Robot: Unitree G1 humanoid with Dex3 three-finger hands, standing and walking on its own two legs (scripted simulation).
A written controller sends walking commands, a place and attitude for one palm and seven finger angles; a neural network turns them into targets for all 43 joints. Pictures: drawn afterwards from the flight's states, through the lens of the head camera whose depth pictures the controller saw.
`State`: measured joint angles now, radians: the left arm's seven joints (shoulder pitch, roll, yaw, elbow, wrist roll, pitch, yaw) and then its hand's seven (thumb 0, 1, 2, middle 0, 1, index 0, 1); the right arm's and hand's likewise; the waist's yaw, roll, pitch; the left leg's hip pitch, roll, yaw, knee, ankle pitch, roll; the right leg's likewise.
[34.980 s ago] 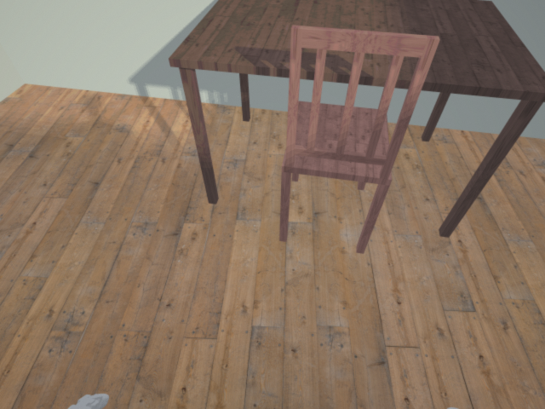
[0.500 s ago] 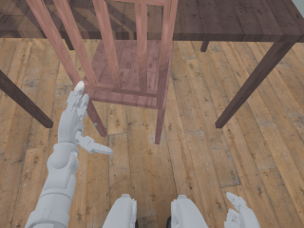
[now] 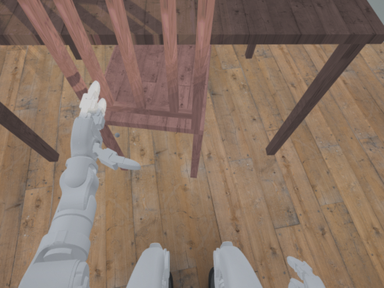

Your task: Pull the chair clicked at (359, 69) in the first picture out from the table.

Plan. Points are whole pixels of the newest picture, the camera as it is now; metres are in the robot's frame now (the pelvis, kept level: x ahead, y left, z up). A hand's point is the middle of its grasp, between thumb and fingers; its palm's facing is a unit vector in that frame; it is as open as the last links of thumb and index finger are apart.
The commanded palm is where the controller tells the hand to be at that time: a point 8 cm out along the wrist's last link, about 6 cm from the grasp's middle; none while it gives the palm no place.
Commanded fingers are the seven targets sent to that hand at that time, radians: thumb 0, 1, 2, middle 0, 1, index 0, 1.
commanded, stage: push the fingers through the gap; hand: left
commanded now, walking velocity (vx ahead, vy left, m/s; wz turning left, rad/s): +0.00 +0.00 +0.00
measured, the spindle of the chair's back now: (130, 63) +0.59 +0.14 +0.05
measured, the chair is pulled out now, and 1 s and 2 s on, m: -0.07 -0.07 -0.07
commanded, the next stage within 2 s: hook a spindle and tug to test in 0.96 s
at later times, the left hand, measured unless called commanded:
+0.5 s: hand (118, 114) +0.47 +0.16 +0.02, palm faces +0.02 -1.00 -0.03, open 17.0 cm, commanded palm +0.45 +0.21 +0.02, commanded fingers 0.00 -0.50 0.30 -0.06 -0.08 -0.06 -0.08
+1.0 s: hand (119, 112) +0.48 +0.16 +0.03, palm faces +0.02 -1.00 -0.03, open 17.0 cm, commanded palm +0.45 +0.20 +0.02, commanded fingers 0.00 -0.50 0.30 -0.06 -0.08 -0.06 -0.08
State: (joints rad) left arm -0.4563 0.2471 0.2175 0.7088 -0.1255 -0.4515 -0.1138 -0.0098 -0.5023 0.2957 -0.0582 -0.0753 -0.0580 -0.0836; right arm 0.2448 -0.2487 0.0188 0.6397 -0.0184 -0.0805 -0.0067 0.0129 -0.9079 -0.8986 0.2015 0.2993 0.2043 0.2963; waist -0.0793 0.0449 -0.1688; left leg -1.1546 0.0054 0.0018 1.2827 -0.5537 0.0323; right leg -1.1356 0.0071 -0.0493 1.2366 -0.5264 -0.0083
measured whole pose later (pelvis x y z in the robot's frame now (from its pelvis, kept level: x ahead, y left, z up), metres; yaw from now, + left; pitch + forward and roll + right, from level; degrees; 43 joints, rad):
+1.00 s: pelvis +0.00 +0.01 +0.00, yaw -1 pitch +27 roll -3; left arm -0.67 0.32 0.31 0.95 -0.08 -0.51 -0.11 -0.01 -0.50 0.30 -0.06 -0.08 -0.06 -0.08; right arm 0.28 -0.24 0.02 0.66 -0.04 -0.01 0.02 0.01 -0.91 -0.90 0.20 0.30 0.20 0.30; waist -0.13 0.04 -0.17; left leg -1.20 0.02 0.00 1.29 -0.56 0.04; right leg -1.18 0.02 -0.05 1.22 -0.52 0.00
